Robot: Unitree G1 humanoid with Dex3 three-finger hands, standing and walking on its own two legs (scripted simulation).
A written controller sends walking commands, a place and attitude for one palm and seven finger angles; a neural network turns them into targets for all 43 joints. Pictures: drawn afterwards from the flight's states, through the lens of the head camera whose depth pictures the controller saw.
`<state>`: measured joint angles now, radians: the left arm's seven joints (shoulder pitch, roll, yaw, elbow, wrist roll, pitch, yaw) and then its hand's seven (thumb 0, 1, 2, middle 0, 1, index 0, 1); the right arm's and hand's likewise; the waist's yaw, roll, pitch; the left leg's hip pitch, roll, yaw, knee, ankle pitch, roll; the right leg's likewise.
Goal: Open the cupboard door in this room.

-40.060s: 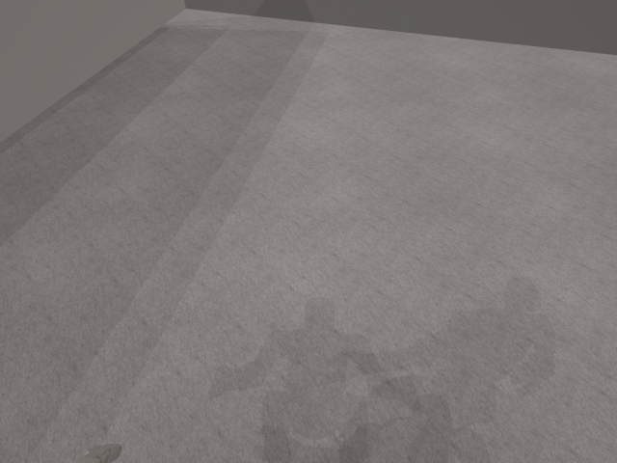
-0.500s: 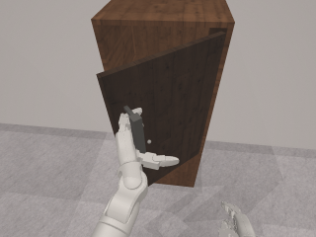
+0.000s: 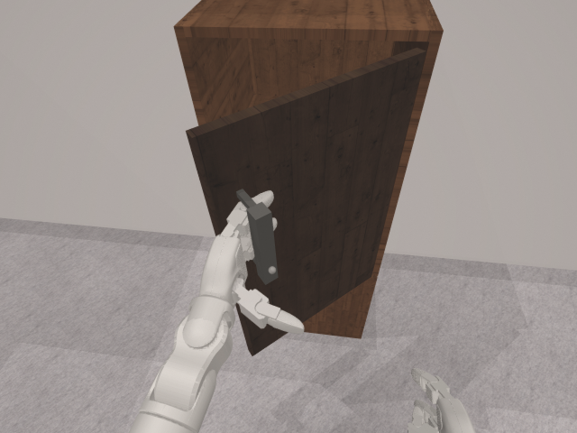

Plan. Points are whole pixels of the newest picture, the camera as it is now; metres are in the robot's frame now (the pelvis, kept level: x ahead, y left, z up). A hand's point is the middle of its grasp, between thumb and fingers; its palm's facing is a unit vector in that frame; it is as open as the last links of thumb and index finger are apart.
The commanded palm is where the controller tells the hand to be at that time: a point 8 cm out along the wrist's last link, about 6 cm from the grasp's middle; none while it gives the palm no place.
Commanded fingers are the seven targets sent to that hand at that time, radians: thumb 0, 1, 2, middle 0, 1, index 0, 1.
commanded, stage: slide the hand sideways off the handle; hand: left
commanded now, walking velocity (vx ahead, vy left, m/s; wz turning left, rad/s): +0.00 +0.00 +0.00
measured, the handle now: (256, 237) +0.36 +0.08 +0.10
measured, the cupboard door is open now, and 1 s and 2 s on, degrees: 43 43 43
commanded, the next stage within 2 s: draw the hand back to the body in 0.84 s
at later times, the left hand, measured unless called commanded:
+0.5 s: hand (247, 303) +0.25 +0.08 +0.10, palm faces -0.05 -1.00 -0.03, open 16.2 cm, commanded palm +0.21 +0.14 +0.10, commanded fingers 0.00 -0.50 0.30 -0.15 -0.30 -0.15 -0.30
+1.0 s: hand (206, 328) +0.22 +0.12 +0.09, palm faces -0.05 -1.00 -0.04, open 16.3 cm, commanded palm +0.18 +0.18 +0.10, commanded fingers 0.00 -0.50 0.30 -0.15 -0.30 -0.15 -0.30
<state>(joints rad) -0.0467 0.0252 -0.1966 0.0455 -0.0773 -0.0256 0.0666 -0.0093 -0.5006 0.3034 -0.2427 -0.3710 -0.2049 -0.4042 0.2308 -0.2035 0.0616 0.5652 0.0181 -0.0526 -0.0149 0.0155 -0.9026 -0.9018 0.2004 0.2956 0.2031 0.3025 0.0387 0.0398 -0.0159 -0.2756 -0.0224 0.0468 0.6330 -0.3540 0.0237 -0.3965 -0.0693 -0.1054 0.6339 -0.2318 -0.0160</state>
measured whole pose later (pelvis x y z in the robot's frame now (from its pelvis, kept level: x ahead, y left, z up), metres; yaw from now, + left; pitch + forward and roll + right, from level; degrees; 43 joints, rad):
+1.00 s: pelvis +0.03 -0.01 -0.01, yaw +1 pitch +4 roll -1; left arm 0.55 0.17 -0.01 -0.40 -0.19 -0.15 -0.17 -0.01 -0.50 0.30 -0.15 -0.30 -0.15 -0.30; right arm 0.27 -0.24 0.04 0.49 0.02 -0.23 -0.04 0.02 -0.90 -0.90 0.20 0.30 0.20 0.30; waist 0.03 0.05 -0.05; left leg -0.37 0.02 0.01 0.77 -0.47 0.00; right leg -0.47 -0.03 -0.14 0.74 -0.33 -0.03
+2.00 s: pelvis +0.05 +0.01 +0.02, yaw -1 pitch -4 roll -1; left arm 0.50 0.32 0.26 -0.42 -0.03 -0.10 0.11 0.00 0.35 0.67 -0.19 -0.30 -0.19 -0.30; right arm 0.21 -0.22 0.03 0.63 -0.01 -0.15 -0.06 0.02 -0.90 -0.90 0.20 0.30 0.21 0.30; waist 0.07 0.07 0.03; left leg -0.02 0.01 0.06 0.41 -0.32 0.02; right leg -0.14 -0.02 -0.10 0.39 -0.18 0.00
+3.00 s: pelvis +0.00 +0.01 +0.01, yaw -3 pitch +0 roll +0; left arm 0.56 0.41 0.40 -0.49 -0.03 -0.18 0.12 0.02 0.89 0.90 -0.21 -0.30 -0.22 -0.30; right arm 0.18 -0.24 -0.02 0.56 0.01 -0.04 -0.07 0.02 -0.90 -0.90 0.20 0.30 0.20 0.30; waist -0.01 0.01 0.04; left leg -0.21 -0.01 0.10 0.49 -0.29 0.04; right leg -0.34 -0.04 -0.05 0.46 -0.13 0.00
